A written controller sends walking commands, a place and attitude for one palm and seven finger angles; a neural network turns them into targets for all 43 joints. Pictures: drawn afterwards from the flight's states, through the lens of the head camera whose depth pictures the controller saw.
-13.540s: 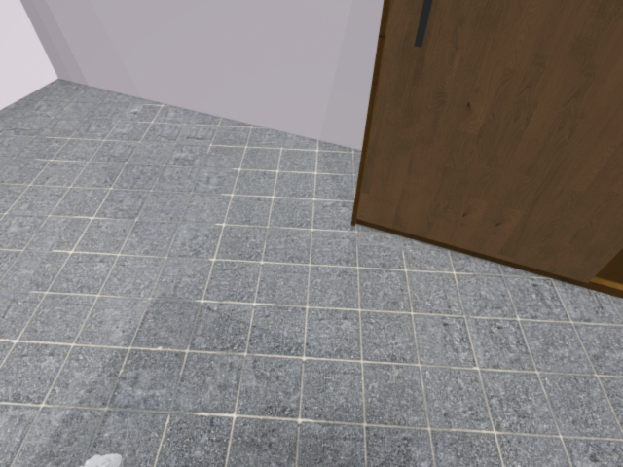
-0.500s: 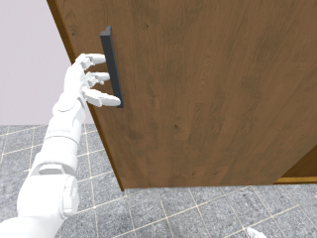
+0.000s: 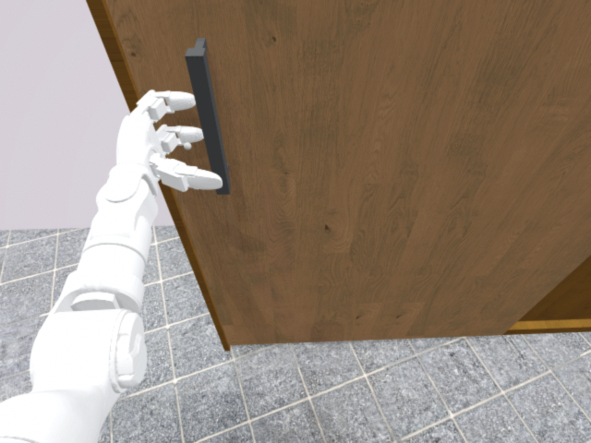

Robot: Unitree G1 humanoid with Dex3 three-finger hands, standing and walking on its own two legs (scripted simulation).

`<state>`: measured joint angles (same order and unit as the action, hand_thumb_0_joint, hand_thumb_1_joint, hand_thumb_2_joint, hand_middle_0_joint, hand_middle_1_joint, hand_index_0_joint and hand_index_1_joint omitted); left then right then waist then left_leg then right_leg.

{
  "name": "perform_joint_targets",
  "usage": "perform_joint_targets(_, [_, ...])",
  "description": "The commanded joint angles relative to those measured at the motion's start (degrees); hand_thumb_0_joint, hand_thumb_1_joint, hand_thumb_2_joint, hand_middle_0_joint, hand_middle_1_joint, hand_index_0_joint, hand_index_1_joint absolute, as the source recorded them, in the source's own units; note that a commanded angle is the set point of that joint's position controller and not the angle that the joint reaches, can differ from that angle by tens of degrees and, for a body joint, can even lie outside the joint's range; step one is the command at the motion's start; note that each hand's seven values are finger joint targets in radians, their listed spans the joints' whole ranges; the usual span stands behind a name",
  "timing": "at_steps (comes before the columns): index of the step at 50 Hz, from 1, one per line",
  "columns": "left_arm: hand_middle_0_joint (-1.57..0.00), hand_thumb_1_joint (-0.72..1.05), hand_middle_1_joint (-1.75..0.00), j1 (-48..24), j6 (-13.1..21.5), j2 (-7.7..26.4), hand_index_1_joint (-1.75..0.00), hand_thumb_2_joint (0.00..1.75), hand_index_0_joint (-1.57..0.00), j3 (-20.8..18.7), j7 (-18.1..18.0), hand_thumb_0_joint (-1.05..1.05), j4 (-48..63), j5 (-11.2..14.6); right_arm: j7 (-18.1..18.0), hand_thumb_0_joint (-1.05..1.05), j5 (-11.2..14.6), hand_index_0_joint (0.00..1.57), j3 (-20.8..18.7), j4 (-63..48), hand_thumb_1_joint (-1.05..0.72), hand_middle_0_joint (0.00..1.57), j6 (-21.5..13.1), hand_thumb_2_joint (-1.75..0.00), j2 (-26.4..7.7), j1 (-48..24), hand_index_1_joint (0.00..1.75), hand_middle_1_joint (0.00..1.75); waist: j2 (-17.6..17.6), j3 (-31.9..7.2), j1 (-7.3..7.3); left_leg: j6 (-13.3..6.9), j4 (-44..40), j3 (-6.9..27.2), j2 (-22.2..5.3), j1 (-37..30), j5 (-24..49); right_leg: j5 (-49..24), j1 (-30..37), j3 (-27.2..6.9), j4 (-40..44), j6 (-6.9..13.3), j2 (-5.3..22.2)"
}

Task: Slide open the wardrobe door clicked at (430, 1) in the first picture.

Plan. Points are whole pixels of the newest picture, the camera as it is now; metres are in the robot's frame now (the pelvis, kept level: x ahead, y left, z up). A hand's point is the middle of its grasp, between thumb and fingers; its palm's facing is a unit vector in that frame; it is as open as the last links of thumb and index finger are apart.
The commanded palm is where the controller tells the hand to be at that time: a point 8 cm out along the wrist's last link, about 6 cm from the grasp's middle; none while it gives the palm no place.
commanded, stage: slide the fingers in behind the handle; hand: left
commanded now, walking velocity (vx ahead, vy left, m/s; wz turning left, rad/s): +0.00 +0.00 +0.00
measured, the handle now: (213, 124) +0.50 +0.13 +0.18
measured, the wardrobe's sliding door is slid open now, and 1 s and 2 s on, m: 0.00 0.00 0.00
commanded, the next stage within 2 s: move the hooked fingers beside the handle in 0.02 s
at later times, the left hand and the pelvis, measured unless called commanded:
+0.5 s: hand (188, 146) +0.46 +0.15 +0.17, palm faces +0.04 -1.00 +0.01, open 13.9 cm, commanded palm +0.43 +0.20 +0.17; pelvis +0.01 +0.00 +0.00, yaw +0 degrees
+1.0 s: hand (179, 154) +0.44 +0.16 +0.17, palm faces +0.05 -1.00 +0.01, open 14.0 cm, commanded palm +0.41 +0.21 +0.17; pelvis +0.02 +0.00 +0.00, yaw +0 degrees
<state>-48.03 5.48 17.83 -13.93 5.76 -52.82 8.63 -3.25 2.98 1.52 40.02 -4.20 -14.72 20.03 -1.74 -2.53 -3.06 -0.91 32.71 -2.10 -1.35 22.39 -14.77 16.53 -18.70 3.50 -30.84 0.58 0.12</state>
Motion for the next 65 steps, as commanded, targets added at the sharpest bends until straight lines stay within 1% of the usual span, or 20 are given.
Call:
perform_joint_targets(1, [-0.3,-0.5,-1.2,-30.38,2.89,7.72,-1.2,0.3,-0.3,1.64,-0.15,0.0,13.19,0.18,-0.45,0.0,0.55,0.2,-2.54,-6.92,-0.9,0.2,-2.69,-0.9,-7.87,-1.4,0.3,0.3,1.03,-14.53,-1.52,-1.63,-3.72,2.89,1.2,-11.26,5.32,-8.93,-1.54,-1.38,4.72,0.59,-1.57])
perform_joint_targets(7, [-0.3,-0.5,-1.2,-30.18,2.05,6.41,-1.2,0.3,-0.3,1.98,-1.0,0.0,14.61,0.18,-0.25,0.0,0.37,0.2,-2.89,-6.67,-0.9,0.2,-2.95,-0.9,-7.8,-0.87,0.3,0.3,1.31,-17.73,-1.43,-1.43,-3.01,3.32,1.05,-13.59,8.12,-10.77,-1.56,-1.02,4.04,0.75,-1.73])
perform_joint_targets(10, [-0.3,-0.5,-1.2,-28.77,1.74,6.77,-1.2,0.3,-0.3,1.67,-1.27,0.0,14.95,0.08,-0.11,0.0,0.42,0.2,-2.83,-6.71,-0.9,0.2,-2.73,-0.9,-7.81,-1.16,0.3,0.3,0.43,-17.17,-0.99,-1.29,-2.95,3.43,0.94,-13.73,9.05,-11.21,-1.78,-0.87,3.81,0.87,-1.77])
perform_joint_targets(13, [-0.3,-0.5,-1.2,-28.61,1.58,7.72,-1.2,0.3,-0.3,0.81,-1.53,0.0,14.22,0.06,-0.32,0.0,0.26,0.2,-2.93,-6.57,-0.9,0.2,-2.48,-0.9,-8.04,-0.93,0.3,0.3,2.91,-16.38,-1.12,-1.48,-3.01,3.6,0.84,-13.03,9.15,-11.16,-1.39,-0.72,4.01,0.77,-1.78])
perform_joint_targets(15, [-0.3,-0.5,-1.2,-28.0,1.54,7.52,-1.2,0.3,-0.3,1.11,-1.3,0.0,16.79,-0.02,-0.19,0.0,0.44,0.2,-2.84,-7.1,-0.9,0.2,-2.36,-0.9,-7.74,-1.79,0.3,0.3,-0.24,-17.95,-0.44,-1.25,-2.84,3.33,1.03,-14.11,10.53,-12.67,-0.74,-1.05,3.61,0.98,-1.71])
perform_joint_targets(17, [-0.3,-0.5,-1.2,-26.94,0.93,6.21,-1.2,0.3,-0.3,1.87,-1.27,0.0,16.63,0.15,-0.11,0.0,0.47,0.2,-2.61,-7.34,-0.9,0.2,-2.3,-0.9,-7.5,-1.95,0.3,0.3,0.65,-17.16,-0.5,-1.18,-2.99,3.47,0.92,-13.99,11.0,-13.01,-0.71,-0.66,3.54,1.03,-1.82])
perform_joint_targets(20, [-0.3,-0.5,-1.2,-26.07,0.62,8.56,-1.2,0.3,-0.3,-0.24,-1.38,0.0,17.16,0.27,-0.25,0.0,0.38,0.2,-2.71,-7.42,-0.9,0.2,-1.98,-0.9,-7.73,-1.92,0.3,0.3,1.91,-17.31,-0.09,-1.32,-2.98,3.41,0.99,-13.53,11.28,-13.72,0.31,-0.73,3.62,0.96,-1.83])
perform_joint_targets(24, [-0.3,-0.5,-1.2,-24.11,0.06,7.38,-1.2,0.3,-0.3,0.74,-0.96,0.0,19.48,0.51,-0.31,0.0,0.51,0.2,-2.5,-8.24,-0.9,0.2,-1.57,-0.9,-7.42,-2.88,0.3,0.3,0.72,-16.92,0.11,-1.33,-3.01,2.98,0.92,-13.74,13.05,-15.45,1.17,-0.72,3.61,0.94,-1.74])
perform_joint_targets(29, [-0.3,-0.5,-1.2,-22.94,-0.78,9.37,-1.2,0.3,-0.3,-1.0,-1.28,0.0,23.13,0.65,-0.46,0.0,0.44,0.2,-2.64,-8.84,-0.9,0.2,-0.99,-0.9,-7.51,-3.26,0.3,0.3,1.6,-18.57,0.54,-1.51,-2.96,2.77,0.99,-14.5,15.13,-18.01,3.28,-0.87,3.59,0.86,-1.75])
perform_joint_targets(33, [-0.3,-0.5,-1.2,-19.02,-1.05,10.81,-1.2,0.3,-0.3,-2.49,-1.07,0.0,26.99,0.84,-0.68,0.0,0.33,0.2,-2.74,-9.69,-0.9,0.2,-0.52,-0.9,-7.37,-4.08,0.3,0.3,1.01,-20.53,1.78,-1.57,-2.9,2.14,1.09,-15.22,17.95,-21.09,6.4,-1.03,3.36,0.95,-1.64])
perform_joint_targets(37, [-0.3,-0.5,-1.2,-17.16,-2.58,9.98,-1.2,0.3,-0.3,-2.07,-0.46,0.0,27.42,1.34,-0.84,0.0,0.57,0.2,-2.66,-9.65,-0.9,0.2,-0.22,-0.9,-7.26,-4.79,0.3,0.3,2.93,-17.56,1.44,-1.7,-3.49,1.79,1.08,-14.39,17.09,-21.78,6.29,-1.03,4.11,0.71,-1.69])
perform_joint_targets(38, [-0.3,-0.5,-1.2,-16.03,-2.74,11.77,-1.2,0.3,-0.3,-3.29,-0.5,0.0,27.49,1.26,-1.03,0.0,0.56,0.2,-2.6,-9.79,-0.9,0.2,0.11,-0.9,-7.49,-4.93,0.3,0.3,2.25,-17.44,1.86,-1.77,-3.5,1.65,1.26,-14.06,16.93,-21.43,7.1,-1.1,4.28,0.8,-1.54])
perform_joint_targets(39, [-0.3,-0.5,-1.2,-17.84,-2.97,9.92,-1.2,0.3,-0.3,-1.24,-0.3,0.0,29.4,1.07,-1.03,0.0,0.65,0.2,-2.44,-10.02,-0.9,0.2,0.15,-0.9,-7.15,-5.6,0.3,0.3,0.06,-17.32,1.21,-1.78,-3.6,1.65,1.34,-14.92,16.88,-21.5,6.24,-1.28,4.29,0.78,-1.5])
perform_joint_targets(41, [-0.3,-0.5,-1.2,-17.12,-3.57,8.54,-1.2,0.3,-0.3,-0.44,-0.12,0.0,29.58,1.32,-1.12,0.0,0.71,0.2,-2.5,-9.91,-0.9,0.2,0.11,-0.9,-6.94,-5.62,0.3,0.3,0.26,-17.23,1.13,-1.68,-3.57,1.87,1.25,-15.7,17.0,-21.12,5.65,-1.09,4.54,0.84,-1.6])
perform_joint_targets(45, [-0.3,-0.5,-1.2,-16.82,-4.06,10.22,-1.2,0.3,-0.3,-1.88,0.01,0.0,29.23,1.9,-1.56,0.0,0.69,0.2,-2.43,-9.63,-0.9,0.2,0.2,-0.9,-7.22,-6.01,0.3,0.3,2.49,-16.72,1.13,-1.85,-3.88,1.97,1.35,-15.14,15.43,-20.3,6.16,-1.2,5.05,0.68,-1.49])
perform_joint_targets(49, [-0.3,-0.5,-1.2,-17.89,-4.07,9.61,-1.2,0.3,-0.3,-0.72,0.23,0.0,29.79,1.53,-1.58,0.0,0.72,0.2,-2.28,-9.83,-0.9,0.2,0.32,-0.9,-7.06,-6.51,0.3,0.3,-0.28,-16.49,1.04,-1.83,-3.92,1.95,1.58,-15.55,15.25,-19.94,5.72,-1.35,5.11,0.76,-1.25])
perform_joint_targets(51, [-0.3,-0.5,-1.2,-18.01,-4.14,8.81,-1.2,0.3,-0.3,-0.16,0.41,0.0,28.91,1.74,-1.63,0.0,0.7,0.2,-2.18,-9.63,-0.9,0.2,0.34,-0.9,-6.99,-6.42,0.3,0.3,0.59,-16.24,0.72,-1.74,-3.9,2.18,1.48,-15.84,15.32,-19.79,5.33,-1.17,5.17,0.84,-1.38])
perform_joint_targets(53, [-0.3,-0.5,-1.2,-16.4,-3.93,10.14,-1.2,0.3,-0.3,-1.59,0.48,0.0,28.9,2.05,-1.67,0.0,0.53,0.2,-2.42,-9.85,-0.9,0.2,0.33,-0.9,-7.38,-6.08,0.3,0.3,2.59,-17.51,1.24,-1.93,-3.71,2.11,1.53,-15.7,16.64,-21.34,6.8,-1.12,4.93,0.73,-1.43])
perform_joint_targets(59, [-0.3,-0.5,-1.2,-13.73,-4.13,11.73,-1.2,0.3,-0.3,-2.96,1.08,0.0,30.39,2.06,-1.5,0.0,0.64,0.2,-2.27,-10.46,-0.9,0.2,0.6,-0.9,-7.21,-6.85,0.3,0.3,2.04,-17.28,2.04,-1.87,-4.07,1.69,1.51,-15.03,16.86,-22.56,8.0,-1.22,4.79,0.68,-1.17])
perform_joint_targets(65, [-0.3,-0.5,-1.2,-14.83,-4.95,13.61,-1.2,0.3,-0.3,-3.67,1.85,0.0,29.6,2.37,-2.09,0.0,0.88,0.2,-1.99,-10.41,-0.9,0.2,0.8,-0.9,-7.43,-7.25,0.3,0.3,2.26,-14.79,1.28,-2.07,-4.66,1.53,1.52,-13.8,13.29,-19.42,6.85,-1.77,5.86,0.42,-1.05])
